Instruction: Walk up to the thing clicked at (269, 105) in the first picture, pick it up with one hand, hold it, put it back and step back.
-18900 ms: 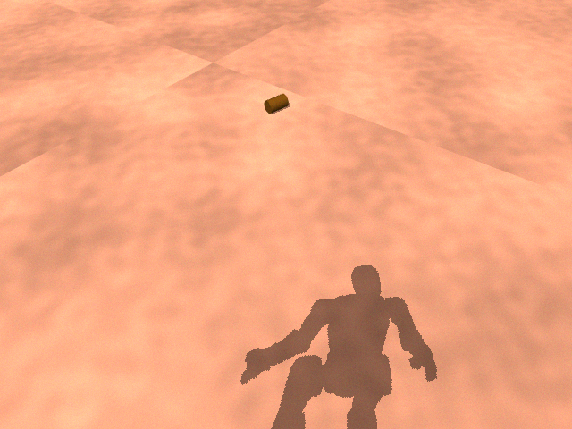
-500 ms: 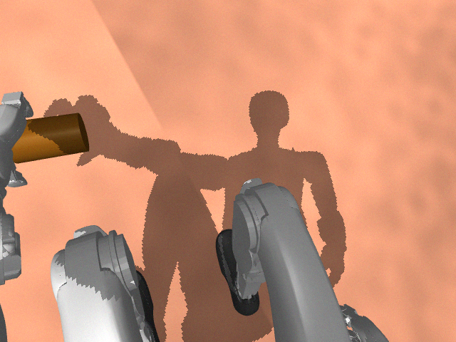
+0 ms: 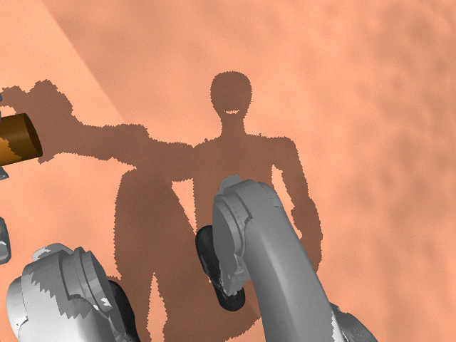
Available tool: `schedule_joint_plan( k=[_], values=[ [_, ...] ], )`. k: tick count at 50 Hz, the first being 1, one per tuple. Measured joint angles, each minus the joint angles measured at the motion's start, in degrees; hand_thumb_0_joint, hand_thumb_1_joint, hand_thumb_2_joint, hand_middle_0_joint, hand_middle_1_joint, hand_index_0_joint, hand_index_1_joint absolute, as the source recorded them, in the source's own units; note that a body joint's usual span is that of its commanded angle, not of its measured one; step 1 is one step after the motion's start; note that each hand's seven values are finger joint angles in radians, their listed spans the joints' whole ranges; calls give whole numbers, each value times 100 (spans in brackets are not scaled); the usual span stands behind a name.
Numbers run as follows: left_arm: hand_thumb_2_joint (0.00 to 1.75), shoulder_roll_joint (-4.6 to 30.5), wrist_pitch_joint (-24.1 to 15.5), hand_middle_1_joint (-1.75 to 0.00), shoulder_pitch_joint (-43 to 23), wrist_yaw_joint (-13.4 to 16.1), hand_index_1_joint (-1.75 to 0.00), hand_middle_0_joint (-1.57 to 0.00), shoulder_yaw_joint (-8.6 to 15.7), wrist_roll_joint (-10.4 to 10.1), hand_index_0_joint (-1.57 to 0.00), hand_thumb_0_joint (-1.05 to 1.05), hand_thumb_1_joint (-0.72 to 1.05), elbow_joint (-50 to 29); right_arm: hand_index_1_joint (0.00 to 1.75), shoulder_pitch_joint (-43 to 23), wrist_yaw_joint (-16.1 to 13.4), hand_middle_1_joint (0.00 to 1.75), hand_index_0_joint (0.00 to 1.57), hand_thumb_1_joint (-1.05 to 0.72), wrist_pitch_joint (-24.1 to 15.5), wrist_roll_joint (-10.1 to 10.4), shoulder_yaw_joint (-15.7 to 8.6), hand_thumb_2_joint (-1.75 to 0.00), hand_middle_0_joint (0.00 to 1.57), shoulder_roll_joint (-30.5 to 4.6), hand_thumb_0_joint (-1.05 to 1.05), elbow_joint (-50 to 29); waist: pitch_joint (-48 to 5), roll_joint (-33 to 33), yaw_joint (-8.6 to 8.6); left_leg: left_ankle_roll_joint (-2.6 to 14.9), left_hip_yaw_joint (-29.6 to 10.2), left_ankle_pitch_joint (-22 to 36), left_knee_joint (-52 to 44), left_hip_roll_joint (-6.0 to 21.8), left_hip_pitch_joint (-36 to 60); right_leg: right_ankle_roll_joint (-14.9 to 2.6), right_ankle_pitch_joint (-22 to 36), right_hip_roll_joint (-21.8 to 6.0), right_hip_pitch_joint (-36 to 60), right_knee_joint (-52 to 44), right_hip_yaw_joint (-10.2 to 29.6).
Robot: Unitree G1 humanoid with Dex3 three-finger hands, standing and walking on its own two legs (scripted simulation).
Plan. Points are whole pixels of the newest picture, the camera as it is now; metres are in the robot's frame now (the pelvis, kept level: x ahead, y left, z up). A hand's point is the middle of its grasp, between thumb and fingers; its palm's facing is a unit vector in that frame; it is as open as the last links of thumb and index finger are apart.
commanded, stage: rest palm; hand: left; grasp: from above
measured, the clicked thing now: out of the picture +0.51 +0.26 -0.28
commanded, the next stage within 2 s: close in 0.74 s
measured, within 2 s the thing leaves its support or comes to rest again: neither
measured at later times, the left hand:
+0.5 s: hand out of the picture +0.50 +0.25 -0.24, palm faces -0.46 -0.06 -0.89, open 13.7 cm
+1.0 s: hand out of the picture +0.50 +0.25 -0.26, palm faces -0.48 -0.07 -0.87, open 13.1 cm
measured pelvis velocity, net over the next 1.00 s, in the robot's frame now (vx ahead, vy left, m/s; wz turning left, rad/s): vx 0.00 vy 0.00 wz -0.07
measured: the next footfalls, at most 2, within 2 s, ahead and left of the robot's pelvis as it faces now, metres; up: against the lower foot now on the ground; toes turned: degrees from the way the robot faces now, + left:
none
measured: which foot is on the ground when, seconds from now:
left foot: down 0.00-1.00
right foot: down 0.00-1.00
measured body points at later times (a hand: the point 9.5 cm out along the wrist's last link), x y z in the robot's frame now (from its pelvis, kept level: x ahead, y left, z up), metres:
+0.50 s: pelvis +0.01 +0.01 -0.01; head +0.29 +0.10 +0.33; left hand +0.52 +0.25 -0.19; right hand +0.02 -0.25 -0.06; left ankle +0.07 +0.12 -0.28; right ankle +0.11 -0.12 -0.28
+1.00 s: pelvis +0.00 +0.00 -0.01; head +0.30 +0.10 +0.32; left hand +0.52 +0.25 -0.21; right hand +0.00 -0.25 -0.06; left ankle +0.07 +0.12 -0.28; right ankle +0.11 -0.12 -0.28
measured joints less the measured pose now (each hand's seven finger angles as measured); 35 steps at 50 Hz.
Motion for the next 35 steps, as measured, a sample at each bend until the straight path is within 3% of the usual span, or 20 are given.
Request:
schedule_joint_plan(
  k=[3,6,10,16,26,35],
  values=[
    [102,230,-140,-98,92,-42,-99,-9,149,35,-8,0,-51,-42,30,62,-23,30,20,-91,-18,-54,16,-90,20,-31,0,-19,124,-41,4,-25,-64,13,75,-13,-49,-16,23,-1,-25,41,-55],
    [102,394,-300,-98,157,-53,-98,-9,142,93,-8,0,-52,-123,30,104,-21,30,20,-91,-28,-127,22,-90,20,-80,0,13,214,-98,44,-43,-113,-4,144,-21,-67,-23,17,0,-27,84,-95],
    [104,515,-488,-98,199,-69,-99,-9,18,133,-7,0,-52,-230,30,98,10,30,20,-91,-55,-213,47,-90,20,-145,0,90,274,-177,98,-56,-192,-72,242,-27,-61,-19,-25,9,3,132,-160],
    [106,469,-636,-99,182,156,-100,-10,-176,242,-8,0,-51,-189,30,14,109,30,20,-91,-154,-291,78,-90,20,-154,0,162,186,-255,98,-63,-291,-216,334,-30,-11,-1,-134,25,92,151,-243],
    [106,455,-373,-100,62,707,-101,-11,-122,425,-10,0,-47,297,30,-182,343,30,20,-91,-419,-335,163,-90,20,-135,0,-13,156,-291,-97,-3,-306,-253,357,-5,18,66,-142,62,161,109,-255],
    [102,708,-200,-101,10,622,-101,-10,172,291,-10,0,-46,410,30,-162,454,30,20,-91,-554,-342,253,-90,20,-221,0,-109,425,-326,-170,26,-288,-140,384,-2,-37,87,-34,69,110,135,-237]
  ],
)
